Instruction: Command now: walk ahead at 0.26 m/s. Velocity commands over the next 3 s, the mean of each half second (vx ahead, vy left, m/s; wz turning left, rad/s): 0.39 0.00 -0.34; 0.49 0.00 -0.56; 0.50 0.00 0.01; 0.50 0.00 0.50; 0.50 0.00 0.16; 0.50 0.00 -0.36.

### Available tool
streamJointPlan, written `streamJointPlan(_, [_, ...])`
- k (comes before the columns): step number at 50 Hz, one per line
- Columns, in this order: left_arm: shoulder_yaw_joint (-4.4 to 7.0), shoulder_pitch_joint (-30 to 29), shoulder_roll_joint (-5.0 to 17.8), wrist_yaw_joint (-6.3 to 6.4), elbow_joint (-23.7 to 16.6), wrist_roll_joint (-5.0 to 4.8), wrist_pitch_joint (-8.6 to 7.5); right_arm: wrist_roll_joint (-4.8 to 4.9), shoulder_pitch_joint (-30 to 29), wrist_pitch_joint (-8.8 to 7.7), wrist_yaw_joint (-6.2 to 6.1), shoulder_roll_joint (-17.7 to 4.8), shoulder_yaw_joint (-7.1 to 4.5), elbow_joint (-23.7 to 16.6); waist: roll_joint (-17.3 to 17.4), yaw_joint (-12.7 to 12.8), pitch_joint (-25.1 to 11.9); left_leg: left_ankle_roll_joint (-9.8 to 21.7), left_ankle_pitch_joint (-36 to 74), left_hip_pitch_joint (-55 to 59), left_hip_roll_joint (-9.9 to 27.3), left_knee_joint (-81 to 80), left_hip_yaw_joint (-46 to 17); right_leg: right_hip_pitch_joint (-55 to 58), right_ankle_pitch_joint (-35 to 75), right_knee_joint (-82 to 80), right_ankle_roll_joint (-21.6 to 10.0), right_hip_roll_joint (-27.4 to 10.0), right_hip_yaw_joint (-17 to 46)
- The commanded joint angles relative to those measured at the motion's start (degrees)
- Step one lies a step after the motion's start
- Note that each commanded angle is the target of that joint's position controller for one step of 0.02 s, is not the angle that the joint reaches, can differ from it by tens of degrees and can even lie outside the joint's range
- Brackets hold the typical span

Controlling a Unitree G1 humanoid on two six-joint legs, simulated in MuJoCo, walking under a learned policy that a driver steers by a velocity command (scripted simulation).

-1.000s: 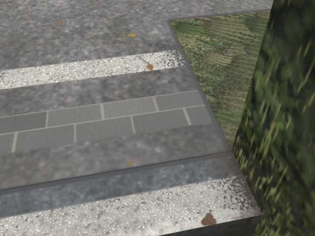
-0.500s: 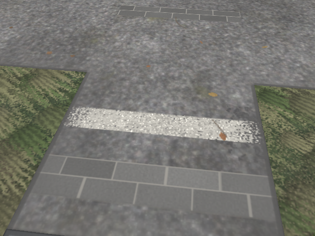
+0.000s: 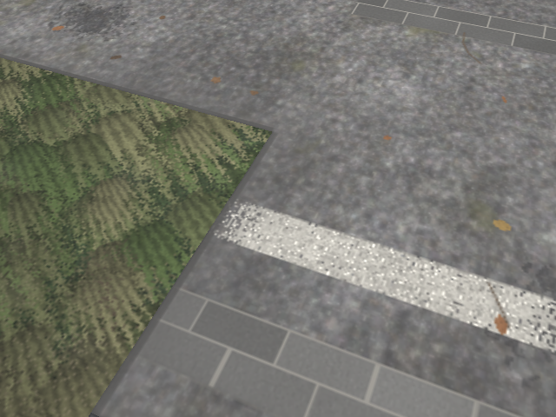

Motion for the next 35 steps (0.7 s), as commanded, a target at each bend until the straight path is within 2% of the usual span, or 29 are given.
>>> streamJointPlan(1, [-1.5,2.9,-2.6,-0.35,1.9,0.27,0.03,-0.76,2.8,0.32,0.35,1.3,1.57,-7.4,-6.4,-5.2,6.0,0.6,-3.3,-13.4,6.4,18.7,3.5,4.9,-1.5,-35.4,-11.8,-9.3,29.2])
streamJointPlan(2, [-1.47,5.2,-3.3,-0.07,3.2,1.1,-0.66,-0.39,2.7,-0.44,-0.2,2.8,2.38,-8.5,-7.2,-5.4,7.1,1.4,0.2,-16.9,7.1,17.9,3.5,6.6,0.0,-35.8,-11.5,-7.7,27.2])
streamJointPlan(4, [-1.36,8.5,-2.8,-0.74,5.2,1.26,-2.06,0.48,-3.0,-2.44,-0.76,5.3,3.7,-12.3,-7.2,-5.4,8.6,2.5,1.1,-22.8,9.8,13.3,4.6,9.0,5.2,-38.8,-11.3,-6.8,25.6])
streamJointPlan(5, [-0.59,8.4,-0.5,-0.91,5.2,0.77,-2.28,-0.03,-4.0,-3.19,-0.82,5.2,4.08,-14.4,-7.7,-6.2,7.5,1.6,3.4,-22.8,12.4,4.7,4.3,10.7,9.3,-39.1,-10.7,-5.8,23.2])
streamJointPlan(6, [-0.3,10.5,-0.4,-0.73,5.3,-0.02,-2.2,-0.33,-4.9,-3.62,-0.42,5.5,4.34,-15.8,-8.9,-5.8,6.1,0.4,2.6,-23.3,14.3,-0.6,4.4,13.4,10.1,-39.5,-11.3,-6.0,23.4])
streamJointPlan(7, [0.22,8.8,1.9,-0.1,4.4,-0.13,-1.5,-0.87,-5.7,-4.01,-0.01,4.5,4.92,-16.9,-9.8,-6.0,5.2,-1.0,-1.5,-16.9,15.1,-16.5,7.9,10.9,11.5,-42.5,-11.7,-4.5,19.0])
streamJointPlan(8, [1.36,8.8,4.7,1.31,3.4,-1.2,-0.71,-0.31,-10.1,-4.03,-0.1,5.3,5.78,-20.2,-11.8,-4.6,3.7,-2.5,-15.4,-3.5,15.3,-34.8,9.1,6.5,13.3,-46.4,-9.7,-3.1,15.5])
streamJointPlan(9, [2.83,13.2,8.5,1.74,4.6,-0.71,-0.51,1.26,-13.4,-3.83,-0.14,5.4,5.47,-20.5,-12.2,-1.4,3.3,-5.1,-19.0,4.4,12.2,-41.5,16.3,6.2,12.1,-51.2,-10.3,-3.4,15.4])
streamJointPlan(10, [4.0,10.1,11.9,1.38,2.7,-0.23,-2.19,2.71,-11.3,-4.86,0.08,3.3,4.14,-19.8,-15.5,-2.4,1.7,-5.3,-7.7,13.3,14.0,-41.6,13.0,3.6,10.8,-53.5,-10.2,-8.7,20.9])
streamJointPlan(11, [4.57,6.5,13.5,0.42,2.2,-0.29,-3.0,4.59,-6.3,-5.2,-0.52,0.1,2.46,-17.4,-14.5,-5.8,2.2,-5.0,-3.4,15.8,14.5,-46.7,10.6,5.8,8.2,-52.1,-10.0,-10.0,21.1])
streamJointPlan(12, [4.69,6.6,13.2,-0.4,1.7,-0.13,-3.42,5.07,0.3,-5.33,-1.26,-1.6,1.0,-14.3,-11.6,-8.1,1.5,-4.4,0.9,20.5,12.8,-50.5,12.5,8.3,11.0,-48.4,-9.6,-9.9,19.8])
streamJointPlan(13, [3.75,7.3,10.0,-1.43,1.0,0.79,-3.44,4.4,8.5,-5.47,-1.66,-4.2,-0.72,-11.3,-7.5,-11.2,-1.0,-3.1,0.5,28.9,10.9,-52.9,13.6,8.6,19.5,-40.2,-8.3,-7.9,17.6])
streamJointPlan(14, [2.52,8.5,6.5,-2.2,1.4,1.08,-3.6,3.26,16.3,-5.57,-1.37,-5.7,-1.41,-9.7,-2.4,-14.6,-5.7,-2.0,1.7,39.4,12.5,-56.8,10.7,5.6,24.4,-24.9,-5.8,-3.0,12.4])
streamJointPlan(15, [0.68,9.8,-2.4,-2.42,-2.2,0.99,-3.74,-0.65,17.6,-5.62,-1.72,-10.8,-1.91,-9.8,12.1,-9.5,-8.8,1.6,-15.8,42.9,28.4,-69.3,-18.6,-4.9,10.6,-3.0,-3.2,2.2,10.5])
streamJointPlan(16, [0.85,11.6,-1.0,-2.42,-2.7,-1.35,-3.95,-1.97,14.0,-6.19,-1.84,-9.5,-1.14,-11.4,16.0,-6.9,-10.9,6.4,-26.2,40.6,35.3,-84.8,-43.9,-10.7,11.0,12.0,-1.9,3.5,16.0])
streamJointPlan(17, [1.23,9.9,0.6,-2.54,-3.3,-2.83,-3.36,-1.31,9.0,-6.45,-1.37,-5.6,-0.39,-11.2,9.0,-4.8,-3.2,7.4,-28.2,34.9,35.8,-84.0,-37.1,-14.6,15.1,19.4,-1.5,0.1,16.3])
streamJointPlan(18, [0.99,7.3,0.3,-2.74,-4.1,-2.5,-2.91,-0.74,6.9,-6.15,-1.1,-4.2,-0.19,-9.9,6.7,-4.0,1.6,7.8,-23.1,30.1,33.1,-80.8,-23.6,-16.3,17.3,21.4,-1.3,-2.5,13.0])
streamJointPlan(19, [0.85,6.2,0.1,-2.71,-3.8,-1.81,-2.1,-0.97,5.8,-6.26,-0.79,-2.1,0.04,-8.8,4.1,-3.9,3.0,7.0,-19.3,27.8,29.2,-79.6,-13.4,-16.2,18.6,22.2,-1.1,-3.3,11.4])
streamJointPlan(20, [1.31,6.6,1.0,-2.86,-4.2,-1.72,-1.66,-1.68,5.5,-6.23,-0.61,-1.3,0.34,-6.7,4.3,-3.3,2.6,5.9,-16.3,26.2,27.4,-79.2,-8.2,-14.6,20.8,21.1,-1.4,-4.2,10.8])
streamJointPlan(21, [1.77,6.8,1.8,-3.12,-3.6,-1.63,-0.75,-1.88,5.2,-6.42,-0.47,0.8,0.82,-5.6,4.5,-2.7,3.8,4.9,-12.9,23.4,26.1,-79.6,-3.3,-12.8,22.2,20.3,-2.1,-4.9,11.1])
streamJointPlan(23, [1.73,4.7,1.7,-3.95,-4.1,-0.99,0.23,-1.92,6.4,-7.61,-0.62,1.7,1.09,-3.3,3.6,-2.8,5.4,3.8,-8.7,22.1,26.0,-80.7,2.1,-12.9,26.1,16.0,-2.5,-5.1,11.5])
streamJointPlan(24, [1.57,3.2,2.0,-4.47,-4.5,-1.5,0.36,-2.28,6.4,-7.74,-1.02,2.2,0.97,-1.9,2.8,-2.8,5.7,2.8,-3.8,22.8,25.3,-80.3,4.7,-14.4,29.2,12.7,-2.3,-4.8,12.6])
streamJointPlan(26, [0.88,0.8,0.3,-5.25,-5.7,-0.96,0.62,-2.92,8.2,-7.8,-2.17,0.3,0.72,0.2,3.1,-2.9,5.5,2.9,2.9,25.5,25.3,-80.8,7.8,-17.1,31.5,8.8,-1.9,-3.9,13.0])
streamJointPlan(29, [1.54,-5.8,3.7,-5.48,-7.3,-1.58,0.61,-3.16,7.1,-7.58,-3.43,-3.7,-0.04,0.2,0.3,-3.8,6.6,4.0,10.4,28.3,26.7,-83.0,12.4,-18.1,34.9,-2.8,-0.6,-4.2,11.6])
streamJointPlan(30, [1.35,-8.1,3.5,-6.07,-7.7,-1.16,0.93,-2.92,7.0,-7.39,-3.69,-4.7,-0.19,0.4,-0.6,-4.8,6.8,4.0,11.9,28.5,26.1,-83.0,15.3,-16.2,36.2,-7.7,-0.5,-4.6,8.7])
streamJointPlan(32, [0.6,-13.6,1.6,-6.74,-9.5,-1.4,0.6,-2.86,9.9,-7.41,-4.04,-4.9,-0.07,1.0,-0.8,-7.5,8.2,4.0,12.1,29.9,25.9,-84.4,17.8,-14.2,36.9,-14.8,-0.5,-5.0,4.4])
streamJointPlan(33, [0.46,-14.4,1.4,-6.99,-9.7,-1.62,0.36,-2.6,10.0,-7.13,-4.03,-5.9,-0.24,1.1,-0.9,-7.9,10.2,4.1,14.9,31.1,26.3,-84.6,18.8,-13.9,36.7,-18.2,-0.8,-5.3,4.2])
streamJointPlan(34, [-0.02,-16.4,0.5,-7.43,-11.1,-1.9,0.16,-2.37,12.8,-6.8,-3.85,-5.6,-0.18,2.9,-2.8,-8.8,9.8,4.1,17.4,34.3,27.1,-84.0,18.9,-13.4,34.5,-21.0,-1.7,-5.0,2.7])
streamJointPlan(35, [-0.08,-16.7,0.5,-7.86,-11.7,-2.2,-0.04,-2.16,12.6,-6.41,-3.75,-6.3,-0.2,3.1,-2.1,-8.3,10.2,3.9,22.2,36.5,27.1,-83.0,20.3,-12.4,33.3,-24.2,-2.7,-4.7,1.8])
